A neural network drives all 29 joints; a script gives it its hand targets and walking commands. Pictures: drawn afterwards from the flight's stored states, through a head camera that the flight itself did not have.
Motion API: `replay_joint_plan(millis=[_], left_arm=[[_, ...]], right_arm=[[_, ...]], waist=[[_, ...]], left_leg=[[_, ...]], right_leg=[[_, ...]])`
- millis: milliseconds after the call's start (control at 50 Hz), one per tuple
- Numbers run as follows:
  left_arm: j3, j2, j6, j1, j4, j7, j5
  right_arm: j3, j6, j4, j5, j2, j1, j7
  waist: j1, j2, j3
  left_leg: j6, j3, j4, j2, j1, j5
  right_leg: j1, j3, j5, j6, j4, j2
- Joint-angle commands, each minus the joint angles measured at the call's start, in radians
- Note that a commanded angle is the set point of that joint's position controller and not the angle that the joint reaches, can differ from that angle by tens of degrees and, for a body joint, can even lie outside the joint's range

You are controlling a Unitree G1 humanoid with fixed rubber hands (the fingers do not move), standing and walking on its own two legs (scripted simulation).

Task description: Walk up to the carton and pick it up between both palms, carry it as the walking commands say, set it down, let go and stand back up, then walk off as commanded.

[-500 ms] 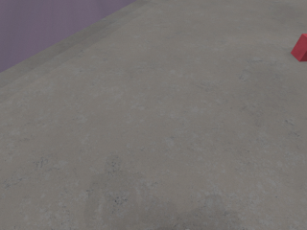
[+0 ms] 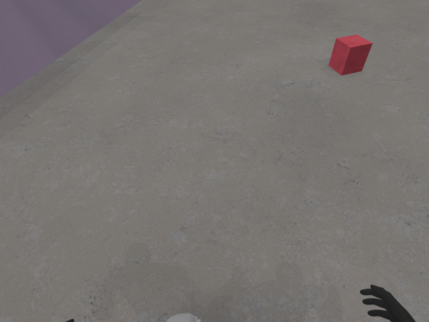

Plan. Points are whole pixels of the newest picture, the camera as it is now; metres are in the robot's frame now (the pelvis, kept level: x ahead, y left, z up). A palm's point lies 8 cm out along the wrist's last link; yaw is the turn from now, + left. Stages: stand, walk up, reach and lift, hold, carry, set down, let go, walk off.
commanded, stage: walk up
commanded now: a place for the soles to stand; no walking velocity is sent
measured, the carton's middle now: (349, 55) +2.33 -1.10 -0.63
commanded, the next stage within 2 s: none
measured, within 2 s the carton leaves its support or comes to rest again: neither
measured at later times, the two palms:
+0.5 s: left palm (147, 154) +0.56 +0.23 -0.04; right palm (416, 262) +0.26 -0.37 -0.06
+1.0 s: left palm (187, 108) +0.81 +0.14 -0.07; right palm (404, 154) +0.54 -0.47 -0.04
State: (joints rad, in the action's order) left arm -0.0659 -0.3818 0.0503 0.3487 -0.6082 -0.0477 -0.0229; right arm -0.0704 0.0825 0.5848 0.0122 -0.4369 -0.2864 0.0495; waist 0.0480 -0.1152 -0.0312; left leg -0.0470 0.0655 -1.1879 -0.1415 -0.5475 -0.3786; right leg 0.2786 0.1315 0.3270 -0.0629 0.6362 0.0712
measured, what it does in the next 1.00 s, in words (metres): walks ahead, turning right: left foot, then right foot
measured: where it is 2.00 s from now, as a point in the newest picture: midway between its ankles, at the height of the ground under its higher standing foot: (306, 177)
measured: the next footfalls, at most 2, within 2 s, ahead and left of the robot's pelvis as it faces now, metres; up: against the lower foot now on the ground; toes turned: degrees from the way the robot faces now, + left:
left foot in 0.26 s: +0.37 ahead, +0.11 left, +0.00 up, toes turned -1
right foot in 0.66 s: +0.60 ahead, -0.30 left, +0.00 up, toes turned -17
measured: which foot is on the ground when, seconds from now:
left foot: up 0.00-0.24, down 0.26-0.64, up 0.66-0.88, down 0.90-1.00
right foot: down 0.00-0.28, up 0.30-0.64, down 0.66-0.90, up 0.92-1.00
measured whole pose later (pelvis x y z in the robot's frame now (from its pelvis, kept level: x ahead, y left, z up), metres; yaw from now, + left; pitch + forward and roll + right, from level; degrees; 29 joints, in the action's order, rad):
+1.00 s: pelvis +0.57 -0.12 -0.01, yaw -24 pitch -6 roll -1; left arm -0.11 -0.49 -0.01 0.29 -0.56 -0.05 -0.01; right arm -0.05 0.07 0.54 0.03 -0.48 -0.36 0.00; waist 0.02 0.03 -0.05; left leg 0.00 0.07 -0.82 -0.08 -0.34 -0.45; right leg 0.55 -0.13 0.46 -0.02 1.22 0.04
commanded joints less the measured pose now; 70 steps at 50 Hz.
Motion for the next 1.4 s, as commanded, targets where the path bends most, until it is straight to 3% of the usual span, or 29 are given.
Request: replay_joint_plan(millis=[0, 140, 180, 200, 220, 240, 260, 300, 500, 560, 580, 600, 620, 680, 760, 800, 820, 840, 860, 880, 920, 1000, 1140, 1220, 1260, 1280, 1300, 1340, 1380], left_arm=[[-0.087, -0.295, 0.041, -0.059, 0.093, 0.012, -0.013], [-0.087, -0.266, 0.03, 0.075, 0.027, -0.032, -0.007], [-0.081, -0.259, 0.03, 0.069, 0.038, -0.04, 0.0], [-0.072, -0.223, 0.036, 0.071, 0.056, -0.038, 0.009], [-0.056, -0.149, 0.045, 0.115, 0.099, -0.031, 0.029], [-0.074, -0.263, 0.034, 0.06, 0.109, -0.013, 0.014], [-0.071, -0.273, 0.031, 0.013, 0.12, -0.006, 0.014], [-0.07, -0.242, 0.029, -0.044, 0.107, 0.002, 0.015], [-0.056, -0.167, -0.019, -0.117, 0.148, -0.067, 0.014], [-0.108, -0.278, -0.02, 0.118, 0.058, -0.027, -0.007], [-0.141, -0.393, -0.013, 0.226, 0.047, 0.005, -0.009], [-0.139, -0.441, -0.016, 0.179, 0.096, 0.029, -0.005], [-0.135, -0.425, -0.023, 0.099, 0.129, 0.05, 0.008], [-0.121, -0.365, -0.022, -0.037, 0.15, 0.076, 0.026], [-0.109, -0.367, -0.003, -0.223, 0.189, 0.032, -0.006], [-0.096, -0.343, 0.002, -0.325, 0.215, 0.017, 0.003], [-0.081, -0.283, -0.002, -0.361, 0.22, 0.012, -0.003], [-0.049, -0.179, -0.003, -0.332, 0.225, 0.011, 0.001], [-0.052, -0.177, -0.012, -0.324, 0.248, 0.009, 0.024], [-0.079, -0.248, -0.025, -0.283, 0.242, 0.002, 0.027], [-0.094, -0.302, -0.032, -0.213, 0.202, -0.016, 0.014], [-0.081, -0.25, -0.011, -0.167, 0.135, -0.043, 0.013], [-0.06, -0.204, -0.019, -0.289, 0.161, -0.067, 0.022], [-0.07, -0.201, -0.02, -0.177, 0.125, -0.038, -0.01], [-0.119, -0.321, -0.01, 0.101, 0.04, 0.0, -0.025], [-0.141, -0.417, -0.007, 0.18, 0.051, 0.027, -0.02], [-0.146, -0.449, -0.007, 0.164, 0.075, 0.047, -0.008], [-0.122, -0.358, 0.008, 0.125, 0.082, 0.072, -0.013], [-0.12, -0.33, 0.014, 0.012, 0.113, 0.068, -0.001]], right_arm=[[-0.047, 0.002, -0.193, -0.001, -0.206, 0.121, 0.017], [-0.057, 0.004, -0.164, 0.005, -0.148, 0.109, 0.004], [-0.075, 0.012, -0.095, 0.017, -0.173, -0.065, -0.025], [-0.103, 0.014, -0.068, 0.041, -0.238, -0.219, -0.043], [-0.131, 0.014, -0.065, 0.066, -0.345, -0.344, -0.057], [-0.112, 0.013, -0.083, 0.042, -0.313, -0.307, -0.075], [-0.096, 0.024, -0.089, 0.038, -0.282, -0.281, -0.086], [-0.09, 0.033, -0.057, 0.052, -0.247, -0.201, -0.082], [-0.073, 0.049, -0.077, 0.018, -0.289, 0.018, -0.053], [-0.049, 0.021, -0.086, 0.013, -0.223, -0.06, -0.04], [-0.03, 0.025, -0.13, -0.006, -0.16, -0.107, -0.022], [-0.041, 0.022, -0.16, -0.022, -0.201, -0.112, -0.015], [-0.061, 0.011, -0.152, -0.023, -0.266, -0.096, -0.019], [-0.06, -0.001, -0.098, -0.011, -0.201, -0.129, 0.001], [-0.054, -0.032, -0.087, -0.02, -0.241, -0.197, -0.007], [-0.055, -0.027, -0.041, -0.026, -0.239, -0.324, -0.002], [-0.072, -0.025, 0.004, -0.023, -0.247, -0.442, -0.012], [-0.102, -0.023, 0.022, -0.005, -0.326, -0.539, -0.033], [-0.105, -0.02, -0.061, 0.033, -0.39, -0.339, -0.05], [-0.102, -0.016, -0.112, 0.029, -0.402, -0.185, -0.071], [-0.088, 0.013, -0.114, 0.027, -0.339, -0.128, -0.089], [-0.074, 0.04, -0.079, 0.019, -0.283, -0.122, -0.072], [-0.087, 0.012, -0.043, -0.004, -0.301, -0.165, -0.033], [-0.079, -0.016, -0.043, -0.018, -0.288, -0.182, -0.033], [-0.048, -0.019, -0.071, -0.019, -0.205, -0.207, -0.023], [-0.026, -0.006, -0.123, -0.024, -0.138, -0.211, -0.018], [-0.049, -0.005, -0.143, -0.02, -0.209, -0.165, -0.031], [-0.049, -0.005, -0.138, -0.016, -0.222, -0.078, -0.029], [-0.051, -0.014, -0.082, -0.034, -0.196, -0.175, -0.018]], waist=[[-0.011, 0.167, -0.086], [-0.019, 0.093, -0.144], [-0.106, 0.056, -0.041], [-0.204, -0.061, 0.067], [-0.248, -0.333, 0.24], [-0.22, -0.104, 0.178], [-0.195, 0.026, 0.095], [-0.176, 0.075, 0.049], [-0.017, -0.024, -0.139], [0.124, 0.292, 0.056], [0.164, 0.571, 0.234], [0.122, 0.511, 0.299], [0.099, 0.345, 0.256], [-0.016, 0.161, 0.012], [-0.089, 0.372, 0.026], [-0.182, 0.326, 0.068], [-0.257, 0.219, 0.097], [-0.326, -0.164, 0.098], [-0.262, -0.168, -0.022], [-0.177, -0.019, -0.071], [-0.108, 0.06, -0.136], [-0.101, -0.045, -0.156], [-0.141, -0.086, -0.204], [-0.07, -0.035, -0.084], [0.071, 0.203, 0.174], [0.102, 0.415, 0.332], [0.109, 0.312, 0.281], [0.101, 0.149, 0.146], [0.005, 0.205, 0.104]], left_leg=[[0.016, -0.081, 0.306, -0.072, -0.065, 0.088], [-0.004, 0.04, 0.491, 0.065, 0.151, 0.272], [-0.044, 0.091, 0.587, 0.157, 0.454, 0.168], [-0.108, -0.124, 0.662, -0.001, 0.664, -0.002], [-0.226, -0.659, 0.796, -0.348, 0.904, -0.221], [-0.287, -0.787, 0.869, -0.389, 0.855, -0.247], [-0.274, -0.707, 0.841, -0.376, 0.791, -0.08], [-0.233, -0.416, 0.798, -0.285, 0.692, 0.084], [-0.133, 0.103, 0.903, -0.198, 0.177, 0.068], [-0.064, 0.202, 0.34, -0.09, -0.033, 0.228], [-0.021, 0.171, -0.072, 0.034, -0.137, -0.01], [0.006, 0.0, -0.208, 0.1, -0.202, -0.211], [0.007, -0.08, -0.261, 0.053, -0.224, -0.17], [0.012, -0.101, -0.082, 0.002, -0.123, -0.014], [0.008, -0.102, 0.19, -0.026, 0.147, -0.178], [-0.031, -0.077, 0.35, 0.019, 0.495, -0.061], [-0.036, -0.056, 0.443, 0.077, 0.726, -0.071], [-0.023, -0.338, 0.733, -0.091, 0.711, -0.372], [-0.078, -0.827, 1.026, -0.329, 0.494, -0.763], [-0.111, -0.842, 1.088, -0.368, 0.408, -0.859], [-0.097, -0.698, 1.039, -0.295, 0.455, -0.798], [-0.127, -0.302, 0.987, -0.179, 0.428, -0.398], [-0.128, -0.054, 1.045, -0.136, 0.357, -0.126], [-0.106, 0.02, 0.804, -0.159, 0.348, 0.248], [-0.044, 0.086, 0.22, -0.047, 0.114, 0.301], [-0.005, 0.039, -0.08, 0.101, -0.103, -0.206], [-0.003, -0.107, -0.163, 0.1, -0.194, -0.196], [0.008, -0.178, -0.15, 0.04, -0.245, -0.057], [0.009, -0.153, -0.03, 0.008, -0.085, -0.011]], right_leg=[[0.061, -0.471, 0.257, -0.21, -0.475, -0.358], [0.078, -0.364, -0.093, -0.111, -0.367, -0.273], [0.124, -0.26, -0.393, -0.053, -0.065, -0.177], [0.244, -0.175, -0.382, -0.001, 0.284, -0.115], [0.488, -0.112, 0.212, 0.071, 0.738, 0.04], [0.572, -0.294, 0.21, 0.036, 0.82, -0.049], [0.591, -0.292, 0.141, 0.024, 0.845, -0.09], [0.566, -0.266, 0.087, 0.017, 0.808, -0.141], [0.078, -0.113, -0.183, 0.043, 0.097, -0.166], [-0.397, -0.124, -0.083, -0.035, 0.099, -0.064], [-0.54, -0.52, 0.197, -0.147, -0.067, -0.24], [-0.537, -0.989, 0.441, -0.256, -0.314, -0.416], [-0.499, -0.98, 0.548, -0.273, -0.334, -0.433], [-0.113, -0.673, 0.383, -0.158, -0.356, -0.301], [0.225, -0.559, 0.41, -0.205, -0.308, -0.329], [0.513, -0.459, 0.493, -0.152, -0.171, -0.292], [0.681, -0.347, 0.5, -0.061, 0.028, -0.191], [0.761, -0.23, 0.498, -0.023, 0.411, -0.032], [0.823, -0.331, 0.248, 0.021, 0.632, 0.01], [0.787, -0.393, 0.155, 0.04, 0.706, -0.064], [0.764, -0.362, 0.095, 0.046, 0.701, -0.109], [0.593, -0.273, -0.069, 0.071, 0.487, -0.107], [0.311, -0.052, -0.196, 0.041, 0.04, -0.128], [0.021, 0.004, -0.12, 0.005, -0.053, -0.073], [-0.43, -0.232, 0.055, -0.085, -0.052, -0.161], [-0.637, -0.713, 0.235, -0.194, -0.178, -0.467], [-0.613, -0.907, 0.29, -0.255, -0.297, -0.539], [-0.549, -0.672, -0.028, -0.22, -0.255, -0.448], [-0.272, -0.464, 0.008, -0.154, -0.271, -0.399]])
